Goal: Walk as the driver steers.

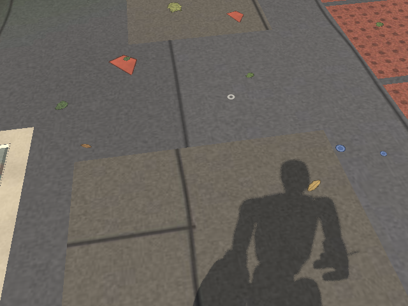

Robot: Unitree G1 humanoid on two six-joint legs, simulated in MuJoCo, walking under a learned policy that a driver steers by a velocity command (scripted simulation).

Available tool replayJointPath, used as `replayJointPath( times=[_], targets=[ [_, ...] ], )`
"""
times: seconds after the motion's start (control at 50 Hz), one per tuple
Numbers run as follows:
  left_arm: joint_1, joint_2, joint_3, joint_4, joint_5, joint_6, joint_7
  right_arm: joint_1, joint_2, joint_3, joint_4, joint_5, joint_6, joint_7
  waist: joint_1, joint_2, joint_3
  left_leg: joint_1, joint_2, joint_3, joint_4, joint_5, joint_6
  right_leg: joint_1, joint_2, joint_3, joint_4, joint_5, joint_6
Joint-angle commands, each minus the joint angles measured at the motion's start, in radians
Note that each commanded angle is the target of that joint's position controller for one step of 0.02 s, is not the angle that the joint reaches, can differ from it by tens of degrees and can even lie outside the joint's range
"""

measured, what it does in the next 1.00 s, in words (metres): walks ahead, turning left: left foot, then right foot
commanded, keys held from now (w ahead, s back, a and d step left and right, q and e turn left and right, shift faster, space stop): w+q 0.50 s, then w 0.50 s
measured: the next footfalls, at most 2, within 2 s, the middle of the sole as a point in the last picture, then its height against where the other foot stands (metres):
left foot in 0.18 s outside the picture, level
right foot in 0.68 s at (231, 280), level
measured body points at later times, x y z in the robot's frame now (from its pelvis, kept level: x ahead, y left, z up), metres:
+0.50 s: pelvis +0.28 +0.06 +0.01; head +0.31 +0.08 +0.46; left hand +0.41 +0.36 -0.09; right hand +0.40 -0.20 -0.11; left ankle +0.25 +0.11 -0.74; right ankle +0.51 -0.10 -0.67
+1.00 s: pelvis +0.56 +0.09 +0.01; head +0.59 +0.10 +0.46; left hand +0.46 +0.35 -0.12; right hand +0.83 -0.06 -0.09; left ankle +0.64 +0.31 -0.68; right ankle +0.56 -0.02 -0.74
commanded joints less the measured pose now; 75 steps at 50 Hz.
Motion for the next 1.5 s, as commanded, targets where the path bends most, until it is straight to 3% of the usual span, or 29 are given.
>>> replayJointPath(
  times=[0.02, 0.1, 0.16, 0.18, 0.2, 0.22, 0.24, 0.28, 0.34, 0.44, 0.58, 0.66, 0.68, 0.7, 0.72, 0.74, 0.78, 0.86, 0.98, 1.08, 1.12, 1.16, 1.18, 1.2, 1.22, 1.24, 1.3, 1.38, 1.5],
  targets=[
    [0.017, 0.174, 0.027, -0.043, -0.009, -0.012, 0.017, -0.183, 0.011, 0.025, -0.120, -0.005, -0.009, 0.020, 0.009, -0.083, 0.160, 0.026, -0.018, 0.071, -0.162, 0.095, 0.007, -0.163, -0.259, 0.032, -0.117, 0.506, -0.074],
    [0.017, 0.206, 0.037, -0.058, -0.016, 0.002, 0.021, -0.211, -0.035, 0.013, -0.170, -0.004, -0.011, 0.048, -0.037, -0.112, 0.109, 0.109, -0.082, 0.136, -0.244, 0.013, 0.071, -0.001, -0.299, -0.039, 0.039, 0.961, -0.051],
    [-0.049, 0.249, 0.049, -0.105, -0.008, 0.029, 0.031, 0.085, -0.150, -0.046, -0.110, -0.002, -0.001, 0.056, -0.210, -0.168, -0.084, 0.499, -0.169, 0.154, -0.280, -0.052, 0.141, -0.034, -0.294, -0.063, 0.486, 1.234, -0.024],
    [-0.066, 0.246, 0.045, -0.133, -0.005, 0.022, 0.026, 0.228, -0.216, -0.076, -0.084, -0.006, 0.012, 0.037, -0.275, -0.094, -0.158, 0.783, -0.082, -0.025, -0.323, -0.098, 0.185, -0.269, -0.245, -0.060, 0.781, 0.956, 0.007],
    [0.055, 0.071, -0.003, -0.173, 0.008, -0.009, -0.005, 0.235, -0.286, -0.080, -0.091, -0.016, 0.012, 0.027, -0.135, 0.189, -0.284, 1.124, 0.215, -0.611, -0.388, -0.243, 0.389, -0.712, -0.026, 0.022, 1.204, -0.148, 0.058],
    [-0.045, 0.138, 0.010, -0.203, -0.033, -0.062, -0.024, 0.274, -0.226, -0.063, -0.088, -0.030, 0.006, 0.020, -0.191, 0.126, -0.369, 1.149, 0.258, -0.845, -0.570, -0.345, 0.405, -0.826, -0.002, 0.244, 1.336, -0.223, 0.024],
    [-0.155, 0.202, 0.029, -0.252, -0.066, -0.084, -0.028, 0.219, -0.177, -0.051, -0.089, -0.030, -0.006, 0.017, -0.183, 0.088, -0.199, 1.030, 0.221, -0.691, -0.606, -0.302, 0.337, -0.913, -0.061, 0.254, 1.295, -0.132, -0.004],
    [-0.183, 0.212, 0.043, -0.258, -0.042, -0.081, -0.008, 0.051, -0.121, -0.029, -0.135, -0.025, -0.024, 0.028, -0.075, -0.091, -0.056, 0.691, 0.135, -0.460, -0.639, -0.086, 0.271, -0.799, -0.137, 0.232, 1.121, -0.009, 0.001],
    [-0.136, 0.190, 0.056, -0.283, -0.016, -0.031, 0.003, 0.015, -0.124, -0.022, -0.155, -0.025, -0.025, 0.020, -0.003, -0.050, -0.019, 0.461, 0.072, -0.329, -0.680, 0.012, 0.257, -0.667, -0.184, 0.220, 0.965, 0.010, 0.048],
    [-0.357, 0.161, 0.050, -0.374, 0.005, -0.013, 0.019, 0.133, -0.180, -0.036, -0.148, -0.020, -0.019, -0.017, -0.073, 0.008, 0.022, 0.372, -0.003, -0.237, -0.676, -0.003, 0.209, -0.678, -0.137, 0.181, 0.588, 0.310, 0.103],
    [-0.517, 0.176, 0.041, -0.445, -0.015, -0.043, -0.022, 0.257, -0.158, -0.026, -0.118, -0.012, 0.000, -0.027, -0.149, 0.056, -0.005, 0.571, 0.049, -0.322, -0.540, -0.051, 0.161, -0.637, -0.076, 0.184, 0.295, 0.395, 0.071],
    [-0.366, 0.232, 0.065, -0.419, -0.011, -0.065, -0.029, 0.238, -0.156, -0.020, -0.129, -0.023, 0.011, -0.029, -0.053, 0.103, -0.070, 0.639, 0.035, -0.346, -0.367, 0.212, 0.121, -0.399, -0.051, 0.150, 0.208, 0.277, -0.018],
    [-0.201, 0.282, 0.081, -0.395, 0.002, -0.067, -0.022, 0.209, -0.124, -0.005, -0.151, -0.033, 0.006, -0.024, 0.027, 0.058, -0.198, 0.537, -0.013, -0.283, -0.141, 0.196, 0.086, -0.148, -0.171, 0.256, 0.256, 0.317, -0.089],
    [-0.029, 0.375, 0.112, -0.354, 0.008, -0.055, -0.019, 0.338, -0.072, 0.014, -0.150, -0.011, -0.010, -0.020, 0.027, -0.189, -0.362, 0.178, -0.152, -0.150, 0.211, -0.069, -0.001, 0.263, -0.380, 0.621, 0.255, 0.208, -0.260],
    [0.013, 0.313, 0.102, -0.324, -0.021, -0.042, -0.029, 0.355, -0.103, 0.016, -0.146, 0.000, -0.019, -0.019, 0.037, -0.304, -0.354, -0.021, -0.164, -0.153, 0.372, -0.535, -0.015, 0.312, -0.466, 0.877, 0.127, 0.006, -0.292],
    [-0.045, 0.240, 0.080, -0.339, -0.032, -0.037, -0.028, 0.254, -0.182, -0.003, -0.160, 0.010, -0.021, -0.018, 0.046, -0.188, -0.188, -0.111, -0.109, -0.180, 0.445, -0.480, -0.008, 0.192, -0.432, 0.798, 0.100, -0.122, -0.240],
    [-0.170, 0.193, 0.058, -0.362, -0.020, -0.021, -0.031, 0.126, -0.163, -0.001, -0.196, -0.019, -0.019, -0.017, 0.000, -0.062, -0.011, -0.089, -0.028, -0.101, 0.367, -0.337, -0.010, -0.078, -0.345, 0.580, 0.038, 0.011, -0.194],
    [-0.190, 0.193, 0.054, -0.347, -0.016, -0.026, -0.037, 0.151, -0.098, 0.007, -0.197, -0.027, -0.007, -0.015, -0.058, -0.121, 0.004, 0.031, 0.031, -0.047, 0.199, -0.245, -0.033, -0.245, -0.261, 0.386, -0.041, 0.265, -0.186],
    [-0.113, 0.249, 0.068, -0.309, -0.035, -0.010, -0.022, -0.041, -0.064, 0.027, -0.255, -0.027, -0.019, -0.007, -0.002, -0.105, 0.020, 0.105, 0.007, 0.008, -0.196, 0.050, -0.057, -0.255, -0.216, 0.224, -0.058, 0.381, -0.151],
    [-0.036, 0.267, 0.069, -0.271, -0.044, 0.012, -0.020, -0.159, -0.092, 0.021, -0.307, -0.012, -0.027, 0.016, 0.022, -0.118, 0.049, 0.120, -0.022, 0.009, -0.331, 0.028, -0.027, -0.133, -0.284, 0.253, -0.006, 0.362, -0.128],
    [-0.044, 0.284, 0.074, -0.266, -0.043, 0.023, -0.015, -0.133, -0.117, 0.012, -0.309, -0.014, -0.032, 0.022, -0.011, -0.129, 0.032, 0.186, -0.040, 0.020, -0.369, -0.036, 0.000, -0.087, -0.303, 0.256, 0.052, 0.453, -0.108],
    [-0.054, 0.270, 0.065, -0.271, -0.039, 0.031, -0.012, 0.073, -0.184, -0.025, -0.253, -0.024, -0.034, 0.013, -0.121, -0.105, -0.095, 0.514, -0.067, 0.043, -0.409, -0.032, 0.050, -0.149, -0.232, 0.198, 0.308, 0.676, -0.065],
    [-0.066, 0.219, 0.042, -0.304, -0.017, 0.027, -0.012, 0.265, -0.263, -0.048, -0.224, -0.041, -0.031, 0.000, -0.198, 0.000, -0.251, 0.824, 0.123, -0.155, -0.372, 0.014, 0.119, -0.355, -0.170, 0.154, 0.618, 0.445, -0.026],
    [0.064, 0.095, 0.006, -0.316, -0.025, 0.006, -0.017, 0.315, -0.333, -0.062, -0.206, -0.046, -0.022, 0.002, -0.140, 0.276, -0.380, 1.130, 0.351, -0.590, -0.465, -0.146, 0.265, -0.741, -0.012, 0.140, 0.955, -0.206, 0.027],
    [0.016, 0.209, 0.033, -0.297, -0.050, -0.007, -0.019, 0.331, -0.234, -0.040, -0.205, -0.037, -0.019, 0.003, -0.183, 0.173, -0.352, 1.086, 0.338, -0.654, -0.530, -0.274, 0.248, -0.848, -0.049, 0.261, 1.080, -0.259, 0.022],
    [-0.075, 0.256, 0.049, -0.326, -0.067, -0.011, -0.019, 0.269, -0.198, -0.025, -0.208, -0.032, -0.021, 0.001, -0.173, 0.120, -0.200, 0.957, 0.305, -0.492, -0.549, -0.236, 0.201, -0.899, -0.090, 0.251, 1.095, -0.170, 0.015],
    [-0.117, 0.219, 0.057, -0.330, -0.043, 0.019, -0.012, 0.108, -0.122, -0.003, -0.212, -0.045, -0.034, 0.009, -0.075, 0.076, -0.049, 0.637, 0.196, -0.222, -0.655, -0.080, 0.147, -0.771, -0.180, 0.230, 0.976, 0.015, 0.031],
    [-0.124, 0.165, 0.055, -0.341, -0.043, 0.056, -0.011, 0.091, -0.139, -0.018, -0.174, -0.052, -0.057, 0.004, -0.038, 0.042, 0.002, 0.550, 0.186, -0.064, -0.735, 0.064, 0.152, -0.768, -0.187, 0.243, 0.915, 0.131, 0.050],
    [-0.287, 0.138, 0.047, -0.399, -0.035, 0.048, -0.038, 0.124, -0.174, -0.029, -0.132, -0.047, -0.045, -0.020, -0.085, 0.012, 0.053, 0.604, 0.158, 0.122, -0.752, 0.118, 0.111, -0.787, -0.167, 0.189, 0.607, 0.404, 0.045]
  ],
)
Velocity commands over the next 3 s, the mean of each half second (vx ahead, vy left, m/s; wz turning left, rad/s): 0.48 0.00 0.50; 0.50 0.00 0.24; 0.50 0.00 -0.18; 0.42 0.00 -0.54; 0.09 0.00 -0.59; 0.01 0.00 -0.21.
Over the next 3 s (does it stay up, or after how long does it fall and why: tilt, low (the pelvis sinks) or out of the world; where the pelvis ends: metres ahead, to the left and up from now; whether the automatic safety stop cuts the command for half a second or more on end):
stays up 1.15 0.25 0.00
